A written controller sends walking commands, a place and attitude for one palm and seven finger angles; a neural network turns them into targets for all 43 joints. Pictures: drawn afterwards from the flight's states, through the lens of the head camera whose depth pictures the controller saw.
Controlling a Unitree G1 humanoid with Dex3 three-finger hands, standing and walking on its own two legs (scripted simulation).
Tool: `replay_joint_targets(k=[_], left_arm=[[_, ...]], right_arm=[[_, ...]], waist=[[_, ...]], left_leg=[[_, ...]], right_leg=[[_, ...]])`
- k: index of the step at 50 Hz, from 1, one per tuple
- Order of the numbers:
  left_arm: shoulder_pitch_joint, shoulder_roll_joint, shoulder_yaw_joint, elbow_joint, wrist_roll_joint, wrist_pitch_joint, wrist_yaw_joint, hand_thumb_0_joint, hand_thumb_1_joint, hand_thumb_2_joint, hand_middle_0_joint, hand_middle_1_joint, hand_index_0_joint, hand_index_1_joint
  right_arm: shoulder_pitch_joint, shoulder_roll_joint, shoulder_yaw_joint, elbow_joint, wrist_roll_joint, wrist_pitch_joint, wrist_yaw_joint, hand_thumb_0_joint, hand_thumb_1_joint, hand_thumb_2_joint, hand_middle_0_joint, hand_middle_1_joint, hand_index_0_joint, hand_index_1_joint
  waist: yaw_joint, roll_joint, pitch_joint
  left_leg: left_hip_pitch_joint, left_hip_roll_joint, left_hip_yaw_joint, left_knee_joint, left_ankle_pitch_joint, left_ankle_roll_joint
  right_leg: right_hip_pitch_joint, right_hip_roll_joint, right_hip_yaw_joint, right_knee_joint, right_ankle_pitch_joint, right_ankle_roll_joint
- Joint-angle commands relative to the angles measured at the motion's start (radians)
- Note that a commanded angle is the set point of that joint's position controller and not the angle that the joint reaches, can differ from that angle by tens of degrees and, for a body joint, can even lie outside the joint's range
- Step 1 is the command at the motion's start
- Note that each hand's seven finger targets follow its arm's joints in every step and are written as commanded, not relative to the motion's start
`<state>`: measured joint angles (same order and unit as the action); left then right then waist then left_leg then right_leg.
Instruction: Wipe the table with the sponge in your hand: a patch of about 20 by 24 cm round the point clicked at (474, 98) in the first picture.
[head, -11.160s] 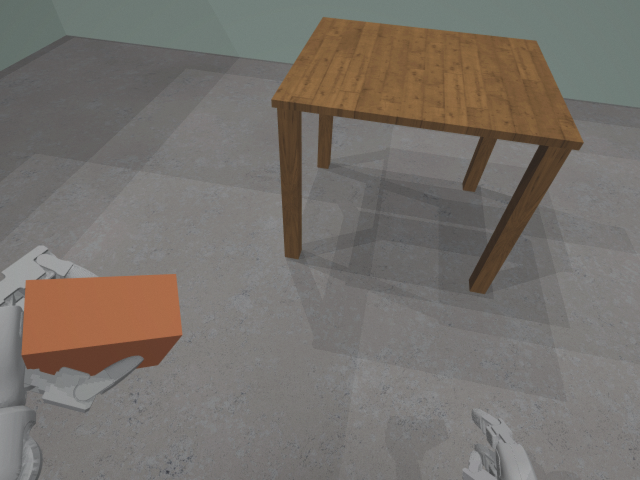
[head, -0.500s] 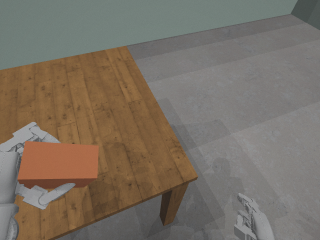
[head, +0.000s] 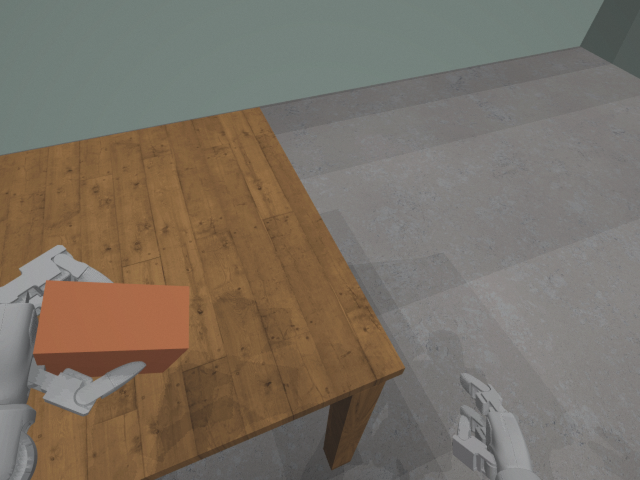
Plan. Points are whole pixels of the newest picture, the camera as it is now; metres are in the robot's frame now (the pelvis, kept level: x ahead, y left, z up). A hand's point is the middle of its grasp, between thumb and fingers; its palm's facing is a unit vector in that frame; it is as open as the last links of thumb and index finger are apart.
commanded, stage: come to a stop and stand still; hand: left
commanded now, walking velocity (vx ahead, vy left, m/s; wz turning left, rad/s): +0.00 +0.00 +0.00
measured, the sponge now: (134, 333) +0.23 +0.20 +0.12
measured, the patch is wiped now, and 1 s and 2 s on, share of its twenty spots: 0.00 0.00 0.00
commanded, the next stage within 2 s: look again from close up in 0.54 s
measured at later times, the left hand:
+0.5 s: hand (61, 342) +0.20 +0.25 +0.15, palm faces +0.38 -0.84 -0.38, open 9.8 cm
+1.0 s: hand (59, 334) +0.21 +0.25 +0.16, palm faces +0.38 -0.84 -0.38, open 9.8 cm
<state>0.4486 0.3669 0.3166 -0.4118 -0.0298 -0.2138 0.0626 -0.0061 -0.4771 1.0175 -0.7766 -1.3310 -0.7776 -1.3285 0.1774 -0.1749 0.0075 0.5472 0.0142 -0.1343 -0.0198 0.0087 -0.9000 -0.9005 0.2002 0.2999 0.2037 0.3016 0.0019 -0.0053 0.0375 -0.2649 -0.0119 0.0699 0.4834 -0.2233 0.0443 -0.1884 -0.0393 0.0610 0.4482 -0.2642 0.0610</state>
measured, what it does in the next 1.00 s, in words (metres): stands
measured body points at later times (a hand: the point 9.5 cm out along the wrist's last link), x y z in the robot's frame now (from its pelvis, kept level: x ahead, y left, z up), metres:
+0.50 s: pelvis -0.01 -0.01 +0.00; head +0.01 +0.02 +0.45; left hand +0.18 +0.29 +0.17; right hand +0.17 -0.23 -0.06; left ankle +0.02 +0.09 -0.74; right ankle -0.01 -0.16 -0.74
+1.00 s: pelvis -0.01 +0.00 +0.00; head +0.02 +0.03 +0.45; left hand +0.18 +0.29 +0.18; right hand +0.18 -0.22 -0.06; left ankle +0.02 +0.09 -0.74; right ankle -0.01 -0.16 -0.74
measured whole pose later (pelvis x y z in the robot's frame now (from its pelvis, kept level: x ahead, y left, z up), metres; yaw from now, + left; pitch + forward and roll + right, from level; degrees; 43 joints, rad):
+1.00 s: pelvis -0.01 +0.00 +0.00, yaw +1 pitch -1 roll -2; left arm 0.43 0.37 0.36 -0.49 -0.02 -0.20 0.10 -0.01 -0.48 1.02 -0.78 -1.33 -0.78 -1.33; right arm 0.19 -0.19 0.01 0.57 0.01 -0.13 -0.04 0.01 -0.90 -0.90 0.20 0.30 0.20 0.30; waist 0.01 -0.03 0.07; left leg -0.26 0.00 0.04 0.47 -0.20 0.04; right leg -0.14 -0.02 0.03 0.37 -0.21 0.05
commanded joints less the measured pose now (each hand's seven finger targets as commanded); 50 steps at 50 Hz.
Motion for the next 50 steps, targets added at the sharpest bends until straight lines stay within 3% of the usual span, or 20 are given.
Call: replay_joint_targets(k=[1,2,5,7,11,13,17,18,22,23,27,28,32,33,40,42,43,47,48,50], left_arm=[[-0.163,0.241,0.225,-0.299,-0.03,-0.08,0.051,0.0,0.1,1.3,-1.2,-1.6,-1.2,-1.6],[-0.195,0.262,0.232,-0.341,-0.025,-0.084,0.057,0.0,0.1,1.3,-1.2,-1.6,-1.2,-1.6],[-0.177,0.196,0.167,-0.349,-0.021,-0.086,0.057,0.0,0.1,1.3,-1.2,-1.6,-1.2,-1.6],[-0.158,0.139,0.115,-0.329,-0.016,-0.079,0.059,0.0,0.1,1.3,-1.2,-1.6,-1.2,-1.6],[-0.129,0.123,0.101,-0.24,-0.001,-0.064,0.06,0.0,0.1,1.3,-1.2,-1.6,-1.2,-1.6],[-0.118,0.112,0.098,-0.183,0.0,-0.057,0.06,0.0,0.1,1.3,-1.2,-1.6,-1.2,-1.6],[-0.125,0.171,0.158,-0.204,-0.003,-0.057,0.06,0.0,0.1,1.3,-1.2,-1.6,-1.2,-1.6],[-0.126,0.152,0.141,-0.2,-0.005,-0.06,0.056,0.0,0.1,1.3,-1.2,-1.6,-1.2,-1.6],[-0.125,0.191,0.168,-0.299,-0.008,-0.069,0.057,0.0,0.1,1.3,-1.2,-1.6,-1.2,-1.6],[-0.12,0.169,0.151,-0.294,-0.008,-0.071,0.055,0.0,0.1,1.3,-1.2,-1.6,-1.2,-1.6],[-0.096,0.177,0.161,-0.312,-0.003,-0.073,0.058,0.0,0.1,1.3,-1.2,-1.6,-1.2,-1.6],[-0.09,0.155,0.147,-0.293,-0.007,-0.072,0.056,0.0,0.1,1.3,-1.2,-1.6,-1.2,-1.6],[-0.076,0.16,0.156,-0.246,-0.005,-0.06,0.058,0.0,0.1,1.3,-1.2,-1.6,-1.2,-1.6],[-0.082,0.131,0.131,-0.232,-0.008,-0.058,0.052,0.0,0.1,1.3,-1.2,-1.6,-1.2,-1.6],[-0.126,0.147,0.127,-0.283,-0.002,-0.055,0.051,0.0,0.1,1.3,-1.2,-1.6,-1.2,-1.6],[-0.109,0.174,0.156,-0.283,-0.001,-0.052,0.058,0.0,0.1,1.3,-1.2,-1.6,-1.2,-1.6],[-0.11,0.148,0.133,-0.293,-0.004,-0.056,0.055,0.0,0.1,1.3,-1.2,-1.6,-1.2,-1.6],[-0.072,0.187,0.177,-0.312,-0.005,-0.06,0.062,0.0,0.1,1.3,-1.2,-1.6,-1.2,-1.6],[-0.064,0.159,0.155,-0.304,-0.009,-0.059,0.058,0.0,0.1,1.3,-1.2,-1.6,-1.2,-1.6],[-0.062,0.164,0.161,-0.308,-0.01,-0.059,0.056,0.0,0.1,1.3,-1.2,-1.6,-1.2,-1.6]], right_arm=[[-0.077,-0.136,-0.052,-0.16,0.007,-0.043,-0.042,0.0,-0.9,-0.9,0.2,0.3,0.2,0.3],[-0.082,-0.136,-0.048,-0.158,0.006,-0.045,-0.046,0.0,-0.9,-0.9,0.2,0.3,0.2,0.3],[-0.065,-0.139,-0.051,-0.145,0.003,-0.069,-0.044,0.0,-0.9,-0.9,0.2,0.3,0.2,0.3],[-0.063,-0.141,-0.051,-0.131,0.006,-0.079,-0.038,0.0,-0.9,-0.9,0.2,0.3,0.2,0.3],[-0.043,-0.159,-0.06,-0.113,0.0,-0.07,-0.031,0.0,-0.9,-0.9,0.2,0.3,0.2,0.3],[-0.048,-0.158,-0.056,-0.107,0.0,-0.061,-0.031,0.0,-0.9,-0.9,0.2,0.3,0.2,0.3],[-0.075,-0.151,-0.053,-0.123,0.003,-0.045,-0.036,0.0,-0.9,-0.9,0.2,0.3,0.2,0.3],[-0.067,-0.15,-0.05,-0.128,-0.001,-0.04,-0.034,0.0,-0.9,-0.9,0.2,0.3,0.2,0.3],[-0.083,-0.147,-0.049,-0.144,0.001,-0.049,-0.034,0.0,-0.9,-0.9,0.2,0.3,0.2,0.3],[-0.072,-0.147,-0.047,-0.142,-0.003,-0.051,-0.034,0.0,-0.9,-0.9,0.2,0.3,0.2,0.3],[-0.064,-0.149,-0.051,-0.135,-0.002,-0.061,-0.032,0.0,-0.9,-0.9,0.2,0.3,0.2,0.3],[-0.05,-0.15,-0.052,-0.131,-0.004,-0.061,-0.031,0.0,-0.9,-0.9,0.2,0.3,0.2,0.3],[-0.055,-0.148,-0.053,-0.12,0.001,-0.059,-0.031,0.0,-0.9,-0.9,0.2,0.3,0.2,0.3],[-0.047,-0.151,-0.053,-0.118,-0.002,-0.057,-0.029,0.0,-0.9,-0.9,0.2,0.3,0.2,0.3],[-0.057,-0.151,-0.056,-0.126,0.001,-0.054,-0.028,0.0,-0.9,-0.9,0.2,0.3,0.2,0.3],[-0.069,-0.148,-0.053,-0.123,0.002,-0.051,-0.031,0.0,-0.9,-0.9,0.2,0.3,0.2,0.3],[-0.059,-0.148,-0.052,-0.124,-0.001,-0.05,-0.029,0.0,-0.9,-0.9,0.2,0.3,0.2,0.3],[-0.064,-0.146,-0.054,-0.126,0.002,-0.051,-0.029,0.0,-0.9,-0.9,0.2,0.3,0.2,0.3],[-0.054,-0.144,-0.052,-0.125,-0.002,-0.048,-0.028,0.0,-0.9,-0.9,0.2,0.3,0.2,0.3],[-0.05,-0.145,-0.055,-0.129,0.001,-0.046,-0.027,0.0,-0.9,-0.9,0.2,0.3,0.2,0.3]], waist=[[0.019,0.066,-0.138],[0.018,0.107,-0.143],[0.02,0.131,-0.171],[0.017,0.107,-0.176],[0.018,0.064,-0.152],[0.013,0.041,-0.119],[0.016,0.013,-0.084],[0.011,0.018,-0.09],[0.014,0.064,-0.115],[0.012,0.078,-0.117],[0.013,0.1,-0.144],[0.012,0.096,-0.139],[0.013,0.049,-0.129],[0.009,0.044,-0.127],[0.009,0.056,-0.117],[0.011,0.056,-0.119],[0.009,0.061,-0.127],[0.013,0.093,-0.15],[0.011,0.094,-0.148],[0.01,0.09,-0.15]], left_leg=[[0.059,0.088,-0.103,-0.116,0.043,-0.017],[0.053,0.092,-0.11,-0.124,0.025,-0.015],[0.101,0.089,-0.101,-0.107,0.055,-0.013],[0.123,0.09,-0.105,-0.109,0.089,-0.02],[0.119,0.099,-0.103,-0.115,0.107,-0.026],[0.09,0.097,-0.104,-0.134,0.052,-0.029],[0.051,0.091,-0.103,-0.145,-0.019,-0.026],[0.043,0.087,-0.105,-0.151,-0.035,-0.024],[0.053,0.085,-0.103,-0.146,-0.037,-0.021],[0.047,0.084,-0.105,-0.154,-0.052,-0.02],[0.062,0.089,-0.102,-0.141,-0.008,-0.02],[0.065,0.087,-0.102,-0.143,-0.004,-0.023],[0.075,0.092,-0.1,-0.132,0.031,-0.024],[0.081,0.091,-0.099,-0.135,0.028,-0.025],[0.072,0.094,-0.101,-0.138,0.019,-0.02],[0.063,0.094,-0.101,-0.141,0.004,-0.019],[0.057,0.091,-0.105,-0.143,0.004,-0.019],[0.07,0.096,-0.109,-0.132,0.063,-0.021],[0.067,0.095,-0.102,-0.131,0.065,-0.02],[0.079,0.1,-0.103,-0.123,0.088,-0.022]], right_leg=[[0.032,-0.029,0.007,-0.07,0.158,-0.081],[0.042,-0.027,0.0,-0.065,0.148,-0.08],[0.053,-0.027,0.003,-0.078,0.19,-0.082],[0.05,-0.021,-0.003,-0.078,0.2,-0.08],[0.035,-0.017,-0.005,-0.094,0.205,-0.076],[0.015,-0.006,-0.017,-0.11,0.158,-0.072],[0.016,-0.006,-0.01,-0.136,0.12,-0.071],[0.022,-0.004,-0.017,-0.141,0.107,-0.072],[0.047,-0.004,-0.016,-0.13,0.122,-0.072],[0.052,0.001,-0.018,-0.128,0.116,-0.073],[0.073,-0.002,-0.019,-0.108,0.16,-0.072],[0.063,0.003,-0.019,-0.113,0.159,-0.073],[0.056,-0.002,-0.022,-0.117,0.178,-0.068],[0.044,0.002,-0.019,-0.123,0.175,-0.069],[0.058,-0.001,-0.018,-0.117,0.179,-0.069],[0.064,-0.002,-0.02,-0.117,0.17,-0.067],[0.073,0.001,-0.026,-0.115,0.17,-0.069],[0.092,-0.005,-0.029,-0.096,0.209,-0.071],[0.09,-0.003,-0.032,-0.101,0.213,-0.071],[0.086,-0.008,-0.028,-0.098,0.23,-0.071]])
